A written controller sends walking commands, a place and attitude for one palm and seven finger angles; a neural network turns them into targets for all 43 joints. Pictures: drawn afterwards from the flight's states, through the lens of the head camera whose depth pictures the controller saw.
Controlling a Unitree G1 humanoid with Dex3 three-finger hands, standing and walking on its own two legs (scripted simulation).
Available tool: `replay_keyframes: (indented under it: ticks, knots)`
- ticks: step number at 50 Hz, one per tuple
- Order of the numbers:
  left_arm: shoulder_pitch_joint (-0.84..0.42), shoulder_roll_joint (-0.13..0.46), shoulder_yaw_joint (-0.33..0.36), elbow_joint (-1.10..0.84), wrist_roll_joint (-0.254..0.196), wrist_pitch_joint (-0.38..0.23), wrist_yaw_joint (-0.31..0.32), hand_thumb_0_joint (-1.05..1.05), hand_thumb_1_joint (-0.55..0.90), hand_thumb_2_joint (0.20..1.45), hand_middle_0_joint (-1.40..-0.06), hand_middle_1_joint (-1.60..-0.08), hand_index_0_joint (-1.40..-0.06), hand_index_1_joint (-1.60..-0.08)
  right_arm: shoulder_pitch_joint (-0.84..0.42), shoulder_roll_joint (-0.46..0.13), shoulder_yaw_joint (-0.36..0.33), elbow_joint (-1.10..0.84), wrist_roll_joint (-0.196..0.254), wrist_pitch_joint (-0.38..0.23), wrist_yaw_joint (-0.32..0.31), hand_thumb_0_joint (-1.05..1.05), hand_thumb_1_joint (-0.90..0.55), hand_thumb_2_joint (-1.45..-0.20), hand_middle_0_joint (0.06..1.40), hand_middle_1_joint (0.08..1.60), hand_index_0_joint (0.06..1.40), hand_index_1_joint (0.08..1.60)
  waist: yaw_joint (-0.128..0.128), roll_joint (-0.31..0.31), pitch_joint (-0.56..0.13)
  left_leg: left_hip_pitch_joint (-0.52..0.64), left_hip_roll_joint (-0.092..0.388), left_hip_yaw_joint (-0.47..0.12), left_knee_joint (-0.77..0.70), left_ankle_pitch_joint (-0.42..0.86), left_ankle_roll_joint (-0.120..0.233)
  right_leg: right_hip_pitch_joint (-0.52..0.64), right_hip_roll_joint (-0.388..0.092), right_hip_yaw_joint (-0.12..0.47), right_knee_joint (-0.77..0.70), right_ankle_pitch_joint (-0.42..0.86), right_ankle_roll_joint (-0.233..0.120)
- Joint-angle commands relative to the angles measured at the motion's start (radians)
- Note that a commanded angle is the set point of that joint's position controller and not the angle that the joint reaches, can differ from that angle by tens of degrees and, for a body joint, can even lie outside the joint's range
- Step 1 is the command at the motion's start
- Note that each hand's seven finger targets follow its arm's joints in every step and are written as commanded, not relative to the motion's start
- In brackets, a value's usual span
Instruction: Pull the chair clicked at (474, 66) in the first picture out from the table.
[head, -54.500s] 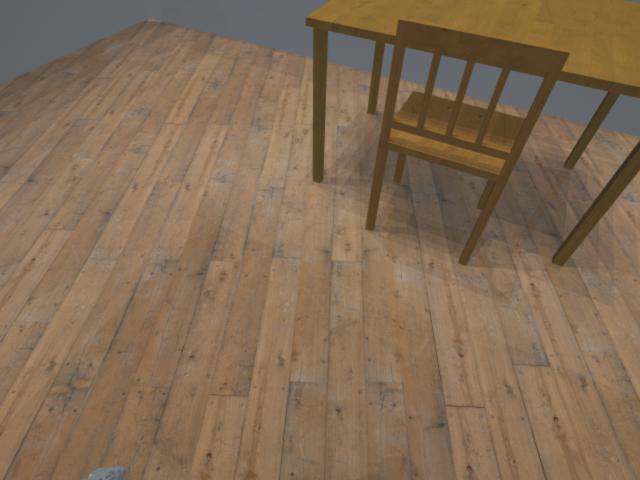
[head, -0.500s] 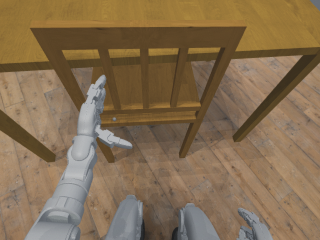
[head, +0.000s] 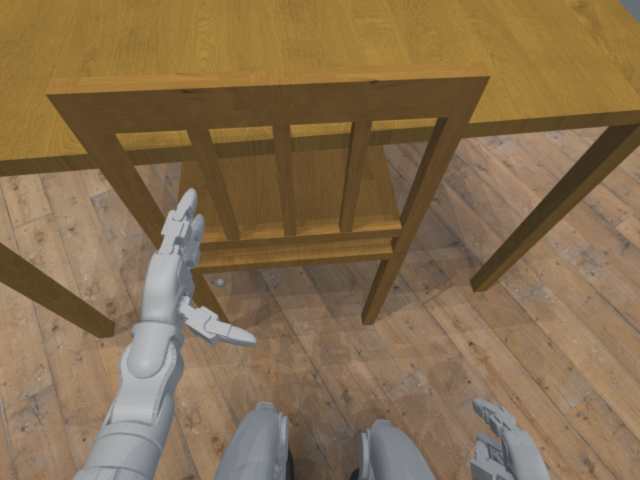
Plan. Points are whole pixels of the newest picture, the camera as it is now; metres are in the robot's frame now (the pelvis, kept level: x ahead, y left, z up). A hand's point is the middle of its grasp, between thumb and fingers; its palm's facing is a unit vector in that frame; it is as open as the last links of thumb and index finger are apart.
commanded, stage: aim the fingers beside a spindle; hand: left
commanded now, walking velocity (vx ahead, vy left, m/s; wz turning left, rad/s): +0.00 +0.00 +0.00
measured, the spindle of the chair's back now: (286, 186) +0.50 +0.07 +0.01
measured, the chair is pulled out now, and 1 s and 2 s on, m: -0.13 -0.13 -0.13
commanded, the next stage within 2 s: push the fingers through the gap in 1.42 s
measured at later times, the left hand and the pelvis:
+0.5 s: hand (206, 318) +0.30 +0.14 +0.02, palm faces -0.03 -1.00 -0.05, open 16.9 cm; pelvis +0.00 -0.01 +0.00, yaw +1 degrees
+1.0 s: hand (191, 315) +0.30 +0.16 +0.02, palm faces -0.03 -1.00 -0.04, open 16.9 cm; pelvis +0.00 +0.00 +0.00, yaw +0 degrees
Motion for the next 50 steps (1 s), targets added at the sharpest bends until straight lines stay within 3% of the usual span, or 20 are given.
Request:
replay_keyframes:
  ticks: [1, 6, 11, 17, 20, 26, 29, 31, 35, 42, 45, 50]
  knots:
    - [-0.1, 0.096, 0.041, -0.275, -0.024, -0.072, -0.018, 0.0, -0.5, 0.3, -0.06, -0.08, -0.06, -0.08, 0.013, -0.134, -0.062, -0.126, 0.002, -0.041, -0.015, 0.0, -0.9, -0.9, 0.2, 0.3, 0.2, 0.3, -0.009, -0.017, -0.404, 0.399, 0.004, -0.084, -0.131, 0.338, -0.015, 0.136, 0.0, 0.04, -0.163, 0.37, -0.012]
    - [-0.029, 0.112, 0.055, -0.335, -0.036, -0.066, -0.046, 0.0, -0.5, 0.3, -0.06, -0.08, -0.06, -0.08, 0.004, -0.129, -0.063, -0.133, 0.003, -0.048, -0.021, 0.0, -0.9, -0.9, 0.2, 0.3, 0.2, 0.3, -0.003, -0.003, -0.397, 0.385, 0.002, -0.075, -0.117, 0.359, -0.013, 0.155, -0.002, 0.046, -0.157, 0.405, -0.012]
    - [-0.017, 0.086, 0.016, -0.39, -0.043, -0.06, -0.064, 0.0, -0.5, 0.3, -0.06, -0.08, -0.06, -0.08, -0.007, -0.126, -0.062, -0.139, 0.004, -0.061, -0.028, 0.0, -0.9, -0.9, 0.2, 0.3, 0.2, 0.3, -0.018, -0.006, -0.39, 0.391, 0.002, -0.081, -0.109, 0.34, -0.009, 0.136, -0.003, 0.042, -0.16, 0.381, -0.009]
    - [0.082, 0.116, 0.058, -0.422, -0.056, -0.046, -0.078, 0.0, -0.5, 0.3, -0.06, -0.08, -0.06, -0.08, -0.018, -0.123, -0.061, -0.155, 0.005, -0.071, -0.03, 0.0, -0.9, -0.9, 0.2, 0.3, 0.2, 0.3, 0.005, -0.006, -0.39, 0.357, -0.004, -0.068, -0.109, 0.326, -0.01, 0.178, -0.004, 0.049, -0.164, 0.39, -0.011]
    - [0.076, 0.115, 0.052, -0.415, -0.057, -0.037, -0.081, 0.0, -0.5, 0.3, -0.06, -0.08, -0.06, -0.08, -0.022, -0.125, -0.057, -0.156, 0.007, -0.073, -0.034, 0.0, -0.9, -0.9, 0.2, 0.3, 0.2, 0.3, -0.009, -0.02, -0.349, 0.326, -0.004, -0.067, -0.105, 0.282, -0.006, 0.158, 0.0, 0.051, -0.174, 0.35, -0.009]
    - [0.114, 0.153, 0.105, -0.409, -0.083, -0.043, -0.103, 0.0, -0.5, 0.3, -0.06, -0.08, -0.06, -0.08, -0.03, -0.127, -0.052, -0.157, 0.01, -0.087, -0.038, 0.0, -0.9, -0.9, 0.2, 0.3, 0.2, 0.3, -0.001, -0.031, -0.33, 0.261, -0.008, -0.055, -0.101, 0.215, -0.004, 0.187, 0.0, 0.075, -0.199, 0.285, -0.009]
    - [0.143, 0.155, 0.108, -0.429, -0.093, -0.048, -0.121, 0.0, -0.5, 0.3, -0.06, -0.08, -0.06, -0.08, -0.033, -0.129, -0.053, -0.162, 0.011, -0.097, -0.041, 0.0, -0.9, -0.9, 0.2, 0.3, 0.2, 0.3, 0.007, -0.003, -0.346, 0.277, -0.008, -0.055, -0.108, 0.215, -0.005, 0.19, -0.001, 0.073, -0.202, 0.274, -0.009]
    - [0.109, 0.163, 0.111, -0.412, -0.097, -0.046, -0.128, 0.0, -0.5, 0.3, -0.06, -0.08, -0.06, -0.08, -0.029, -0.133, -0.051, -0.152, 0.013, -0.102, -0.043, 0.0, -0.9, -0.9, 0.2, 0.3, 0.2, 0.3, -0.01, -0.019, -0.317, 0.26, -0.004, -0.058, -0.105, 0.192, -0.002, 0.168, 0.001, 0.076, -0.21, 0.243, -0.007]
    - [0.041, 0.155, 0.086, -0.42, -0.096, -0.053, -0.131, 0.0, -0.5, 0.3, -0.06, -0.08, -0.06, -0.08, -0.027, -0.139, -0.051, -0.139, 0.014, -0.12, -0.051, 0.0, -0.9, -0.9, 0.2, 0.3, 0.2, 0.3, -0.024, 0.009, -0.309, 0.277, -0.001, -0.068, -0.106, 0.159, -0.001, 0.119, 0.003, 0.068, -0.212, 0.18, -0.008]
    - [0.06, 0.159, 0.101, -0.366, -0.084, -0.032, -0.109, 0.0, -0.5, 0.3, -0.06, -0.08, -0.06, -0.08, -0.024, -0.144, -0.051, -0.143, 0.01, -0.123, -0.047, 0.0, -0.9, -0.9, 0.2, 0.3, 0.2, 0.3, -0.007, -0.007, -0.321, 0.285, -0.004, -0.071, -0.126, 0.163, -0.004, 0.12, 0.002, 0.052, -0.206, 0.181, -0.01]
    - [0.053, 0.19, 0.143, -0.334, -0.085, -0.027, -0.103, 0.0, -0.5, 0.3, -0.06, -0.08, -0.06, -0.08, -0.018, -0.146, -0.05, -0.144, 0.008, -0.115, -0.045, 0.0, -0.9, -0.9, 0.2, 0.3, 0.2, 0.3, -0.002, -0.021, -0.307, 0.258, -0.004, -0.07, -0.123, 0.156, -0.004, 0.126, 0.005, 0.054, -0.204, 0.176, -0.011]
    - [0.058, 0.186, 0.134, -0.389, -0.09, -0.044, -0.115, 0.0, -0.5, 0.3, -0.06, -0.08, -0.06, -0.08, -0.022, -0.144, -0.051, -0.152, 0.008, -0.118, -0.041, 0.0, -0.9, -0.9, 0.2, 0.3, 0.2, 0.3, 0.005, 0.029, -0.366, 0.331, -0.002, -0.076, -0.132, 0.221, -0.006, 0.131, 0.006, 0.045, -0.19, 0.233, -0.015]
